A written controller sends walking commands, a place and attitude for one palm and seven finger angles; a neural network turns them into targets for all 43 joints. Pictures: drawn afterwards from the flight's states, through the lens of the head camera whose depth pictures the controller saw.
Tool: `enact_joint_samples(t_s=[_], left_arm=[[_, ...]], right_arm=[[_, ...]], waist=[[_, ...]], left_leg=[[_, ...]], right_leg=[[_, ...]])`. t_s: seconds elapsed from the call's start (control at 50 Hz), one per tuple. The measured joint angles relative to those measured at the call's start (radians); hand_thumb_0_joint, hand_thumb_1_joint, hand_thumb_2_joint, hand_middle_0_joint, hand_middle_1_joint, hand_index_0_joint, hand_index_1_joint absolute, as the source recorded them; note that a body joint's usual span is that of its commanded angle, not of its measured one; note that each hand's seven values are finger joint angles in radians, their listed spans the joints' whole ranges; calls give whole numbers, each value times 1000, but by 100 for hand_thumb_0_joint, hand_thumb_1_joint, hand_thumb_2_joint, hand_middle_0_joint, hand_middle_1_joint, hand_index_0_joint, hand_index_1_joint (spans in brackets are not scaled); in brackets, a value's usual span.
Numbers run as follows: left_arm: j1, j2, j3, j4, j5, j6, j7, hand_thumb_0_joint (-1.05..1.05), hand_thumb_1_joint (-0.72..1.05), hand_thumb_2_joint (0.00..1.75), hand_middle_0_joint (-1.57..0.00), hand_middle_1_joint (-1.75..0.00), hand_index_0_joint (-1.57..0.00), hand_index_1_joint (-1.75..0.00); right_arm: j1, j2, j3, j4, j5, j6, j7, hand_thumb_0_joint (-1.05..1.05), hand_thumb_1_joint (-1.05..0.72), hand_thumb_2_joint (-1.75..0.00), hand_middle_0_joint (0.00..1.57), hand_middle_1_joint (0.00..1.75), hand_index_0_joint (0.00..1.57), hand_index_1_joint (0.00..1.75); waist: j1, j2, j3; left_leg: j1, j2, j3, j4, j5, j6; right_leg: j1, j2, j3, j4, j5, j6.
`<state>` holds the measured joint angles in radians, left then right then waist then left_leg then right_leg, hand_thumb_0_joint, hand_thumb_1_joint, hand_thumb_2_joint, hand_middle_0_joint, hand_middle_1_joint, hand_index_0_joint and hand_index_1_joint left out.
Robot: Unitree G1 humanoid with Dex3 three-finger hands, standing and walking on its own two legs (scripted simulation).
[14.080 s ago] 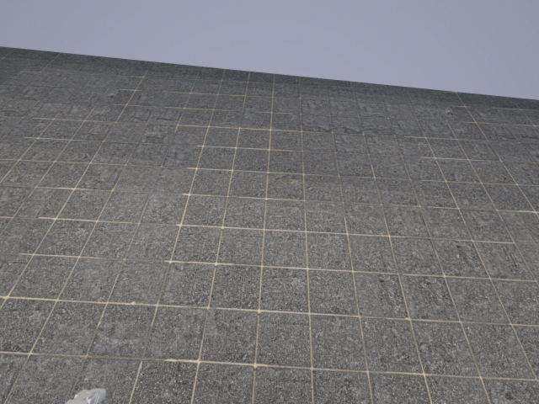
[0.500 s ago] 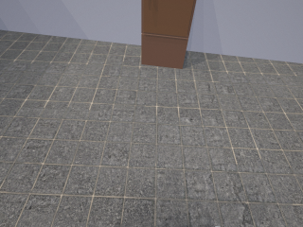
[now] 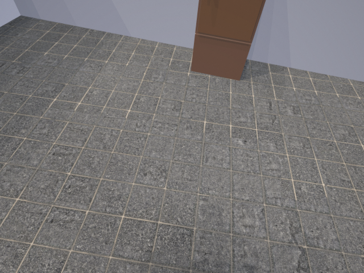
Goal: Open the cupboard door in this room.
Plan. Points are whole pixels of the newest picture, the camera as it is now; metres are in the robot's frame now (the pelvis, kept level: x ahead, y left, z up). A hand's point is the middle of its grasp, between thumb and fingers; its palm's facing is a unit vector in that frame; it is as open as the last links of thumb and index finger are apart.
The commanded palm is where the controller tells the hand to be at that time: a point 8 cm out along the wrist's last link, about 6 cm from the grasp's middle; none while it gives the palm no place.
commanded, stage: stand and wait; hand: left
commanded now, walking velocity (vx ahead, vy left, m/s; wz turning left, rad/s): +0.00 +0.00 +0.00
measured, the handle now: out of the picture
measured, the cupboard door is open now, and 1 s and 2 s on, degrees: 0 0 0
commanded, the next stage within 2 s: turn or walk to find it in 0.04 s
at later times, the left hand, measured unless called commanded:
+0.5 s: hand out of the picture -0.01 +0.18 -0.16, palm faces +0.15 -0.96 -0.22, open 7.4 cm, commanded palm none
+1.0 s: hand out of the picture -0.06 +0.20 -0.15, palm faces +0.24 -0.94 -0.25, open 7.4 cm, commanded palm none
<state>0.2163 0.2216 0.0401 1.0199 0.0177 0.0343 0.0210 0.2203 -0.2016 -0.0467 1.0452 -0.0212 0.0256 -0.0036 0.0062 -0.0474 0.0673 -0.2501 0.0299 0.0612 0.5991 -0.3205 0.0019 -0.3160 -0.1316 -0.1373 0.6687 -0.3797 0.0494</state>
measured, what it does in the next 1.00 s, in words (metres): steps on the spot: right foot, then left foot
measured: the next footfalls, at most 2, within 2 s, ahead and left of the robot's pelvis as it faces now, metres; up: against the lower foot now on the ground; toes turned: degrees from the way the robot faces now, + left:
right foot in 0.28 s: +0.02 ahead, -0.12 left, +0.00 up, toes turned -2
left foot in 0.60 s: -0.06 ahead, +0.15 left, +0.00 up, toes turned +16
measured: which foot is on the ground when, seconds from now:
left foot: down 0.00-0.30, up 0.32-0.58, down 0.60-1.00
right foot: up 0.00-0.26, down 0.28-0.62, up 0.64-0.88, down 0.90-1.00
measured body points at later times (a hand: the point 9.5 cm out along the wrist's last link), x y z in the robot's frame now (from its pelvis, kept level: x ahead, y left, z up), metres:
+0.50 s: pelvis -0.02 +0.00 +0.01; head +0.00 -0.01 +0.46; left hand -0.02 +0.23 -0.14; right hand +0.05 -0.25 -0.15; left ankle -0.06 +0.13 -0.68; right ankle -0.02 -0.12 -0.73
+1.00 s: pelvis -0.05 +0.00 +0.01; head -0.04 -0.01 +0.46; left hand -0.07 +0.25 -0.14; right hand +0.05 -0.22 -0.15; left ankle -0.07 +0.13 -0.71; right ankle -0.04 -0.11 -0.73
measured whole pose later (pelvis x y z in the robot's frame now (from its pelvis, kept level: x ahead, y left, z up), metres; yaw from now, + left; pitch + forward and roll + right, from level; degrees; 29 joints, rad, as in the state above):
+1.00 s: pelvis -0.05 +0.00 +0.01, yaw +13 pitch -1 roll +1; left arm 0.24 0.18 0.02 1.06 0.02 0.00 0.02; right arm 0.19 -0.20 -0.05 1.07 -0.01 0.05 -0.01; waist 0.01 0.03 0.03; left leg -0.31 0.00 -0.01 0.66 -0.39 -0.01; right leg -0.20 -0.06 -0.11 0.52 -0.31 -0.01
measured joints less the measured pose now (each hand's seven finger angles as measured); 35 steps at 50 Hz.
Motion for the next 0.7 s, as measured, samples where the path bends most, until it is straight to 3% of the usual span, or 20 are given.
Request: enact_joint_samples(t_s=[0.06, 0.12, 0.2, 0.26, 0.32, 0.36, 0.42, 0.46, 0.54, 0.6, 0.7], left_arm=[[3, 13, 1, 37, 0, 18, -1, 1, 90, 90, -20, -30, -20, -30], [6, 7, -4, 57, -3, 14, -6, 1, 91, 90, -20, -30, -19, -30], [0, -9, -10, 60, -8, 5, -5, 1, 91, 90, -20, -30, -19, -30], [-8, -19, -12, 54, -10, -6, -1, 1, 91, 90, -20, -30, -19, -30], [-12, -38, -14, 45, -4, -23, 5, 1, 90, 90, -20, -30, -19, -30], [-7, -49, -12, 27, 0, -29, 3, 1, 90, 90, -20, -30, -19, -30], [4, -60, -13, 7, 4, -34, 4, 1, 90, 90, -20, -30, -20, -30], [11, -65, -16, 7, 9, -33, 4, 1, 90, 90, -20, -30, -20, -30], [24, -60, -16, 18, 14, -32, 1, 1, 90, 90, -20, -30, -20, -30], [38, -51, -14, 33, 7, -26, 0, 1, 90, 90, -20, -30, -20, -30], [36, -12, -11, 72, -3, 5, 2, 1, 90, 90, -20, -30, -20, -30]], right_arm=[[5, 40, 19, 15, -3, -13, -11, 1, -91, -90, 19, 30, 19, 30], [6, 58, 25, 34, -5, -16, -25, 1, -92, -90, 20, 30, 20, 30], [7, 50, 19, 48, -1, -14, -20, 1, -93, -90, 20, 30, 20, 30], [11, 44, 12, 47, 3, -9, -15, 1, -92, -90, 20, 30, 20, 30], [12, 25, 2, 43, 11, 2, -9, 1, -92, -90, 20, 30, 20, 30], [14, 16, -6, 34, 8, 23, -5, 1, -91, -90, 20, 30, 20, 30], [-6, 1, -17, 26, 6, 39, 0, 1, -91, -90, 20, 30, 20, 30], [-20, -7, -20, 16, 7, 39, 2, 1, -91, -90, 20, 30, 20, 30], [-44, -9, -15, 0, 9, 29, 0, 1, -91, -90, 19, 30, 20, 30], [-51, -9, -4, -7, 9, 6, -1, 0, -91, -90, 19, 30, 19, 30], [-62, 40, 19, 12, 2, -20, -13, 0, -91, -90, 19, 30, 19, 30]], waist=[[0, -9, -11], [-3, 7, -21], [-11, 28, -25], [-18, 37, -28], [-22, 69, -26], [-20, 75, -30], [-9, 71, -20], [-7, 67, -13], [5, 45, -5], [10, 42, -9], [24, -13, -6]], left_leg=[[30, -8, 7, -60, 14, 16], [53, -15, 0, -129, 56, 22], [52, -29, -14, -164, 85, 23], [31, -43, -28, -145, 85, 16], [-11, -42, -53, -67, 51, 1], [-68, -47, -56, 82, -77, -10], [-146, -39, -56, 319, -127, -20], [-157, -25, -52, 363, -127, -28], [-98, 1, -33, 224, -118, -38], [-1, 18, -22, -13, 19, -34], [31, -12, 0, -66, 22, 5]], right_leg=[[-30, 34, 58, 125, -68, -4], [-21, 50, 70, 147, -68, 0], [23, 62, 72, 59, -68, 8], [77, 70, 65, -75, 9, 7], [111, 78, 37, -151, 88, -28], [110, 69, 14, -139, 71, -53], [118, 57, -2, -152, 77, -59], [120, 50, -10, -159, 86, -55], [108, 36, -15, -151, 91, -43], [82, 36, -22, -107, 73, -25], [42, 33, 40, 24, -58, -5]])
